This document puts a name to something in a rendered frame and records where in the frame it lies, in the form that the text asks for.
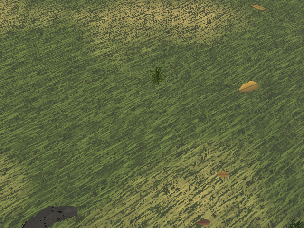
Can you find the robot left hand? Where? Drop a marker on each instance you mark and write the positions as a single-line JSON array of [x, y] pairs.
[[50, 215]]

